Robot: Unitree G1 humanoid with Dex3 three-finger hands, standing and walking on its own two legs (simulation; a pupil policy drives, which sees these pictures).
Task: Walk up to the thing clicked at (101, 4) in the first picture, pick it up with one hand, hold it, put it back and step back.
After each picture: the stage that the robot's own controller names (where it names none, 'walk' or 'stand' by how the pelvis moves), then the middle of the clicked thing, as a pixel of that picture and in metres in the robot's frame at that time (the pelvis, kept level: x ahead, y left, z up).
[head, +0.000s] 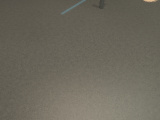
stand; (102, 0) +2.31 -0.34 -0.66
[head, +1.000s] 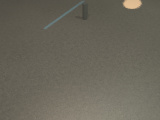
walk; (84, 11) +2.19 +0.06 -0.64
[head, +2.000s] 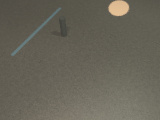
walk; (63, 27) +1.54 +0.29 -0.65
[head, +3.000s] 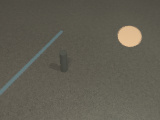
walk; (63, 62) +1.02 +0.20 -0.64
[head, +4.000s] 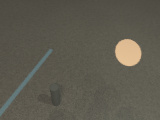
walk; (55, 95) +0.65 +0.19 -0.63
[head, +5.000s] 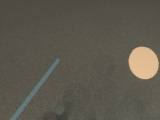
stand; (61, 116) +0.46 +0.17 -0.63
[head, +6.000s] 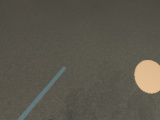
stand; out of the picture +0.44 +0.13 -0.65
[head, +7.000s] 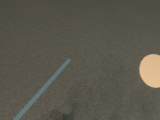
stand; (67, 116) +0.47 +0.10 -0.65
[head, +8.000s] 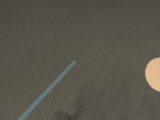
stand; (71, 117) +0.48 +0.10 -0.65
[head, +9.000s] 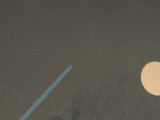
stand; out of the picture +0.47 +0.10 -0.66
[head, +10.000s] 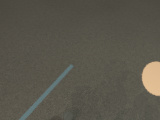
stand; out of the picture +0.46 +0.10 -0.66
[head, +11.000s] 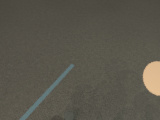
stand; out of the picture +0.45 +0.09 -0.66
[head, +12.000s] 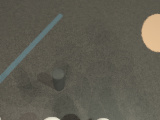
go down; (58, 80) +0.50 +0.10 -0.49
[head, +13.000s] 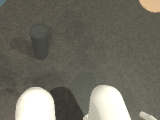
go down; (40, 44) +0.55 +0.16 -0.27
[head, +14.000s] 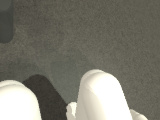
close in; (1, 21) +0.54 +0.20 -0.18
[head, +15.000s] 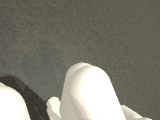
close; out of the picture +0.53 +0.23 -0.16
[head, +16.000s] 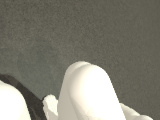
lift; out of the picture +0.53 +0.24 -0.16
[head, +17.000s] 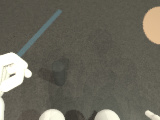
lift; (59, 74) +0.53 +0.12 -0.43
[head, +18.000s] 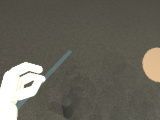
hold; (67, 108) +0.49 +0.09 -0.60
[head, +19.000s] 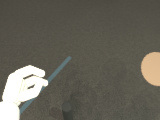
hold; (67, 113) +0.49 +0.10 -0.61
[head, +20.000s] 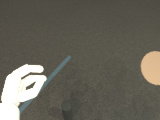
stand; (67, 113) +0.49 +0.10 -0.61
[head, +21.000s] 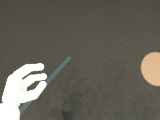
stand; (67, 113) +0.49 +0.10 -0.61
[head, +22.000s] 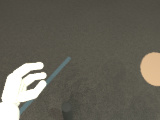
stand; (67, 114) +0.49 +0.10 -0.61
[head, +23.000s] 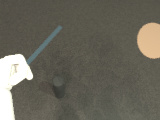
crouch; (59, 88) +0.51 +0.10 -0.52
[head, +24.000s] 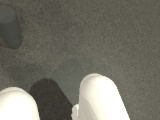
lower; (9, 30) +0.55 +0.17 -0.22
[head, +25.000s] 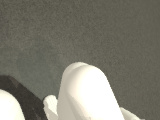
lower; out of the picture +0.53 +0.24 -0.17
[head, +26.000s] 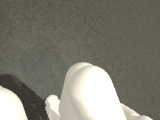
lower; out of the picture +0.53 +0.24 -0.16
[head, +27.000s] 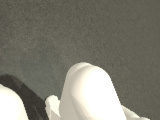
lower; out of the picture +0.53 +0.24 -0.16
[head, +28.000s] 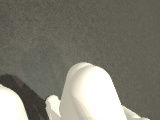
lower; out of the picture +0.53 +0.24 -0.16
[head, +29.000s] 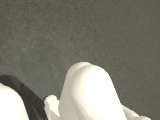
loosen; out of the picture +0.53 +0.24 -0.16
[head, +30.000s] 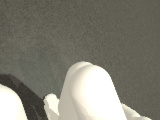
rise; out of the picture +0.53 +0.24 -0.17
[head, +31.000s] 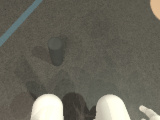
walk; (56, 53) +0.55 +0.13 -0.36
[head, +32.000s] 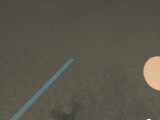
stand; (68, 116) +0.48 +0.08 -0.60
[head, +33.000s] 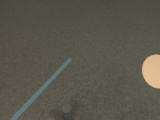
stand; (67, 115) +0.49 +0.09 -0.60
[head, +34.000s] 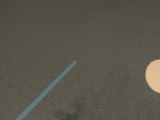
stand; (71, 116) +0.49 +0.08 -0.64
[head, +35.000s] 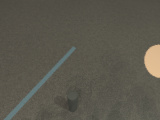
walk; (72, 102) +0.52 +0.05 -0.63
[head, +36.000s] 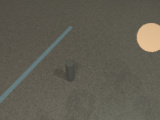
walk; (70, 71) +0.74 +0.10 -0.63
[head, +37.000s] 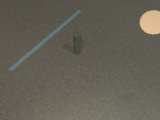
walk; (77, 43) +1.05 +0.06 -0.62
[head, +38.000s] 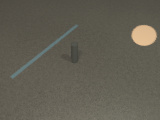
stand; (74, 53) +1.14 +0.08 -0.65
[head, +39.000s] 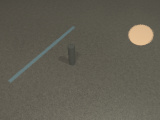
stand; (71, 55) +1.13 +0.10 -0.66
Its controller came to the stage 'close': yes
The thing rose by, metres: 0.00
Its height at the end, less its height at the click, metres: +0.00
